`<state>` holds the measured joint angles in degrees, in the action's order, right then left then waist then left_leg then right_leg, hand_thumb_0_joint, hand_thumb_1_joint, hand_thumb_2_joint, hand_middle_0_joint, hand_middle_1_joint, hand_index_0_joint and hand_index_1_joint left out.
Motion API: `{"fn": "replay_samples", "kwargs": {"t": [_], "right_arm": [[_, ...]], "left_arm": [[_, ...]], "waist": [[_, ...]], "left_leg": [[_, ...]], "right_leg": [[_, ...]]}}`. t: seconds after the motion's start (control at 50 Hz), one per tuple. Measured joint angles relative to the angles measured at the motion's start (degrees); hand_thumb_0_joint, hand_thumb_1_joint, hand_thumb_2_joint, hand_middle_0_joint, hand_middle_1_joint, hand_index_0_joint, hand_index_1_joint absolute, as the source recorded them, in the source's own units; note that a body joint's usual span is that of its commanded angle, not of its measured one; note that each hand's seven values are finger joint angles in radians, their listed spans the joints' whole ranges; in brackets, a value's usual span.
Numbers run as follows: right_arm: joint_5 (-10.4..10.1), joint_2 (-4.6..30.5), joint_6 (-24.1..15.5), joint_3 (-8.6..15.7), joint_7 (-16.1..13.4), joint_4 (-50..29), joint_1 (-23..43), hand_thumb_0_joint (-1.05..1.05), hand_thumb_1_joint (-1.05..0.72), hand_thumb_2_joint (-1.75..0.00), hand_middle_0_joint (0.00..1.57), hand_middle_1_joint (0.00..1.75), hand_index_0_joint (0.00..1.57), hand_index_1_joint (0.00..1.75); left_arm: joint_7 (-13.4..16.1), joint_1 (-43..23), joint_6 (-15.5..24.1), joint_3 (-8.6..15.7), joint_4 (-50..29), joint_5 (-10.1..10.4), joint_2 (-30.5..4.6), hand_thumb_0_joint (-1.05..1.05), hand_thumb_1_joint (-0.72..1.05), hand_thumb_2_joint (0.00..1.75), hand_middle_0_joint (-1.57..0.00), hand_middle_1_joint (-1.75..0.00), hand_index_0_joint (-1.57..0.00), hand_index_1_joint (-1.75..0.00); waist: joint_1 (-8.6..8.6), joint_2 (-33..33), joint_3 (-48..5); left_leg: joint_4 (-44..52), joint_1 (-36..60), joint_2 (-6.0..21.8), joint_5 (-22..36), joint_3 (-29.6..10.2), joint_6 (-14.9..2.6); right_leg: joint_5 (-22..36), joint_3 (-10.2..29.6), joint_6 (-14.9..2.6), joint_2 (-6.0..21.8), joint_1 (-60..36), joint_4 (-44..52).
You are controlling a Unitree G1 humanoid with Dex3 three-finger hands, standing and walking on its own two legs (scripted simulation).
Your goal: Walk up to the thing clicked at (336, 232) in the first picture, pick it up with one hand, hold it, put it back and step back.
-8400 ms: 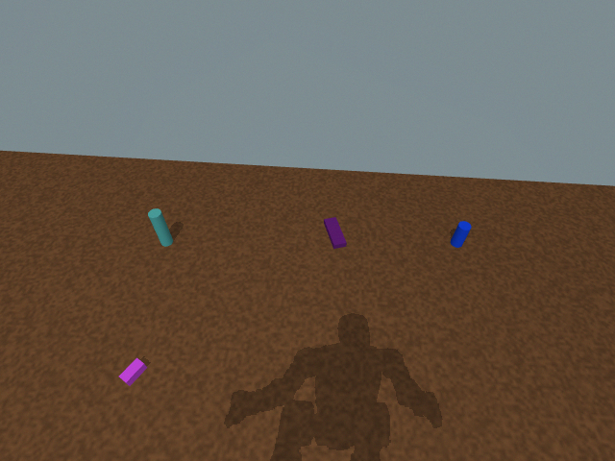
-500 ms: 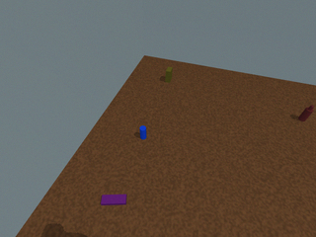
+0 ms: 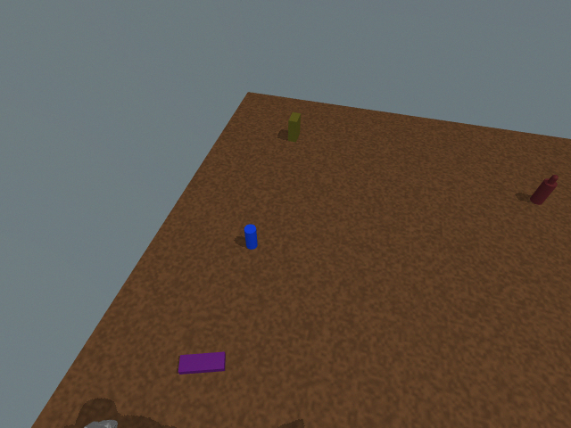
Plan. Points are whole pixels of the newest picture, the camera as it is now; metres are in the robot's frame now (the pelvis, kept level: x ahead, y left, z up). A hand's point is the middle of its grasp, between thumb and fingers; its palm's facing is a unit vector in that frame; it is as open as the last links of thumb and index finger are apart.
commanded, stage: walk up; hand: left
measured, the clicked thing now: (202, 362) +0.46 +0.28 -0.77
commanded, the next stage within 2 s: stand in 0.12 s
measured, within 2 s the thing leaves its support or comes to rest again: neither
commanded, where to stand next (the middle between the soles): +0.07 +0.00 m, yaw +2 degrees
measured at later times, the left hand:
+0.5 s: hand out of the picture +0.07 +0.25 -0.15, palm faces +0.00 -0.94 -0.35, open 7.3 cm
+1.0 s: hand out of the picture +0.01 +0.25 -0.16, palm faces +0.00 -0.94 -0.34, open 7.4 cm
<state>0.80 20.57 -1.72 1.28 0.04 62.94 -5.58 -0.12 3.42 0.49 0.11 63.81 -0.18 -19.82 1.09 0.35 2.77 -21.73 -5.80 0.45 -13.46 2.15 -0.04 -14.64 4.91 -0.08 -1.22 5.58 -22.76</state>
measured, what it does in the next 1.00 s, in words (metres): stands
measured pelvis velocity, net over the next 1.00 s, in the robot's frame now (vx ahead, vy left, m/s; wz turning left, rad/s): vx -0.03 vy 0.00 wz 0.04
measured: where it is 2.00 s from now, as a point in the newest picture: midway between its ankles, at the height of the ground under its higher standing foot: outside the picture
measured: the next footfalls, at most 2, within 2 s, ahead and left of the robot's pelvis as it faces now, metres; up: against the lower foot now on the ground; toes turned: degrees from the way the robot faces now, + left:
none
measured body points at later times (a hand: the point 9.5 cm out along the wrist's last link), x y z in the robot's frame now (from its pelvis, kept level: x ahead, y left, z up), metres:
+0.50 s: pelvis -0.02 -0.01 +0.00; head -0.02 -0.01 +0.45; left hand +0.07 +0.30 -0.12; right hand +0.08 -0.30 -0.13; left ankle -0.02 +0.12 -0.74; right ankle -0.02 -0.12 -0.74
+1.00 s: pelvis -0.03 +0.00 +0.00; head -0.02 +0.00 +0.45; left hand +0.01 +0.30 -0.13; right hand +0.04 -0.30 -0.13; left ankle -0.02 +0.12 -0.74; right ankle -0.02 -0.12 -0.74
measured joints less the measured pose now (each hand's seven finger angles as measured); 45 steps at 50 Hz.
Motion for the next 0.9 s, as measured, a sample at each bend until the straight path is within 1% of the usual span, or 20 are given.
{"fn": "replay_samples", "kwargs": {"t": [0.12,0.18,0.32,0.48,0.68,0.9], "right_arm": [[0.04,0.06,0.36,0.05,0.03,0.68,-0.43,0.00,-0.91,-0.90,0.20,0.30,0.21,0.30],[-0.26,-0.02,0.78,-0.23,-0.13,1.15,-0.22,0.00,-0.91,-0.90,0.20,0.30,0.21,0.30],[-0.51,-0.30,1.21,-0.79,-0.27,1.79,1.09,0.00,-0.91,-0.90,0.20,0.30,0.21,0.30],[-0.32,-0.61,1.30,-1.22,0.02,1.82,1.89,0.00,-0.91,-0.90,0.20,0.30,0.21,0.30],[0.03,-0.51,1.11,-1.02,0.39,2.50,0.47,0.00,-0.91,-0.90,0.20,0.30,0.21,0.30],[0.09,-0.28,1.22,-0.73,0.53,3.39,-1.50,0.00,-0.91,-0.90,0.20,0.30,0.21,0.30]], "left_arm": [[0.12,0.65,-0.11,0.06,0.16,-0.07,0.30,0.00,0.91,0.90,-0.20,-0.30,-0.20,-0.30],[0.24,0.51,-0.10,0.02,0.40,0.14,0.34,0.00,0.91,0.90,-0.20,-0.30,-0.20,-0.30],[0.52,-0.05,-0.03,0.21,0.46,0.20,0.18,0.00,0.91,0.90,-0.20,-0.30,-0.20,-0.30],[0.44,0.65,-0.08,0.09,1.11,0.04,-0.10,0.00,0.91,0.90,-0.20,-0.30,-0.20,-0.30],[0.02,2.68,-0.18,0.05,1.71,-0.18,-0.17,0.00,0.91,0.90,-0.20,-0.30,-0.20,-0.30],[-0.19,4.80,-0.24,-0.16,1.93,-0.30,-0.17,0.00,0.91,0.90,-0.20,-0.30,-0.20,-0.30]], "waist": [[0.15,-0.22,0.30],[0.38,-0.36,0.84],[0.10,-0.58,1.92],[-0.22,-0.67,1.20],[-0.79,-0.65,0.40],[-0.82,-0.61,0.57]], "left_leg": [[0.31,0.32,0.32,-0.02,0.02,0.21],[0.97,0.56,0.45,0.50,-0.37,0.36],[2.82,0.88,0.61,2.34,-0.91,0.55],[3.61,0.66,0.65,3.77,-1.32,0.58],[3.97,-0.45,0.25,5.07,-1.78,0.36],[3.31,-1.76,-0.17,5.07,-2.16,0.08]], "right_leg": [[0.18,0.02,-0.20,-0.29,-0.41,0.58],[0.91,-0.35,-0.17,-0.38,-1.05,1.88],[2.93,-0.88,-0.23,-0.48,-1.85,4.39],[4.45,-1.27,-0.19,-0.49,-1.94,5.58],[5.35,-1.74,0.01,-0.11,-0.88,5.61],[5.12,-2.13,0.23,0.28,0.28,4.89]]}}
